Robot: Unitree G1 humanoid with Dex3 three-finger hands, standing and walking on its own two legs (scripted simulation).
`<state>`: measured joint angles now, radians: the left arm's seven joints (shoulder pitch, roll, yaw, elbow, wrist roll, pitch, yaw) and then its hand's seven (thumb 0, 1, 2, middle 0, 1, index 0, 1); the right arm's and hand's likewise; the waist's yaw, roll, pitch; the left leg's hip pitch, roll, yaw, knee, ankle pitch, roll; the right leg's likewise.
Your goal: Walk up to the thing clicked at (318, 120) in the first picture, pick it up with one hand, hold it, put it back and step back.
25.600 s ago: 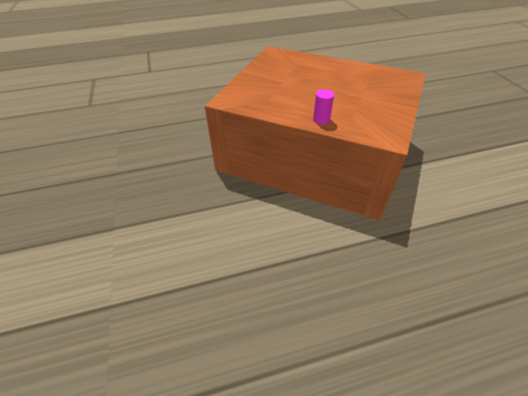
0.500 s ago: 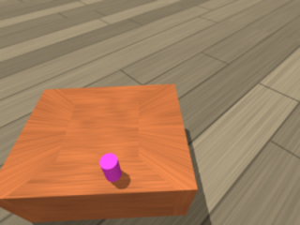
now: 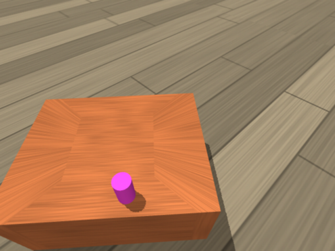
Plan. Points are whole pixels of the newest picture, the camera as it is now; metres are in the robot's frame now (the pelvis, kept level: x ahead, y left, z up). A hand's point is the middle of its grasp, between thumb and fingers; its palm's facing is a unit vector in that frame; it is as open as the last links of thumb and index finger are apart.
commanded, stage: stand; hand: left
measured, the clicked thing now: (124, 188) +0.42 +0.19 -0.29
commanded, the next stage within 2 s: step back in 1.32 s
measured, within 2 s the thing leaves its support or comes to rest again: neither
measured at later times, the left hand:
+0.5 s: hand out of the picture +0.06 +0.26 -0.16, palm faces -0.04 -0.94 -0.34, open 7.4 cm
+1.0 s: hand out of the picture +0.07 +0.26 -0.16, palm faces -0.04 -0.94 -0.33, open 7.4 cm
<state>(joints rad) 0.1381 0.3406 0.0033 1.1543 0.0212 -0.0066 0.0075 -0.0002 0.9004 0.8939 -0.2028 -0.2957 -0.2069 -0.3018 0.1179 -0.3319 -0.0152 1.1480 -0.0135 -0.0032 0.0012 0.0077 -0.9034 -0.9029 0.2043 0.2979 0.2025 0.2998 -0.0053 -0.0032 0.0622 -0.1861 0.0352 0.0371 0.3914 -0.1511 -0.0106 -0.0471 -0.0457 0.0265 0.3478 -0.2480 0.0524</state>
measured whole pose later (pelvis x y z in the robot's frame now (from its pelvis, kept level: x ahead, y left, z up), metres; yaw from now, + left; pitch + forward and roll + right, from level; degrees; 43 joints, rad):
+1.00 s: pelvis +0.01 +0.01 +0.00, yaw +0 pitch -2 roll +0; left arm 0.15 0.35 0.01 1.12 0.02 0.00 0.00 0.00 0.90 0.89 -0.20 -0.30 -0.21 -0.30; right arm 0.11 -0.34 -0.02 1.14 -0.01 -0.01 0.01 0.01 -0.90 -0.90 0.20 0.30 0.20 0.30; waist -0.01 -0.01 0.06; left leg -0.18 0.03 0.05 0.37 -0.15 0.00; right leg -0.04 -0.06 0.04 0.32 -0.24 0.06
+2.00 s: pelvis -0.13 -0.04 -0.02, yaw +6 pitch -1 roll +1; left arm 0.11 0.34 0.06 0.80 0.02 0.02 0.02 0.00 0.90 0.89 -0.21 -0.30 -0.21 -0.30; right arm 0.14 -0.40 -0.04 0.93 -0.01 0.07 -0.01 0.01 -0.90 -0.90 0.20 0.30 0.20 0.30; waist 0.01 0.02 0.20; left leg -0.33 -0.04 -0.06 0.82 -0.49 0.01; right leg -0.40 -0.05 -0.09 0.65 -0.24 -0.03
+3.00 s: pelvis -0.43 -0.02 -0.02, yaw -1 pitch -2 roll -1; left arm 0.13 0.40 0.07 0.83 0.02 0.05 0.01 0.00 0.90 0.89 -0.20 -0.30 -0.21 -0.30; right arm 0.14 -0.37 -0.04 0.86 -0.04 0.04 0.00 0.01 -0.90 -0.90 0.21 0.30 0.21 0.30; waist 0.00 -0.01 0.17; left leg -0.36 0.03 -0.01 0.62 -0.23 0.02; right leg -0.38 0.07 0.10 1.02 -0.52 0.02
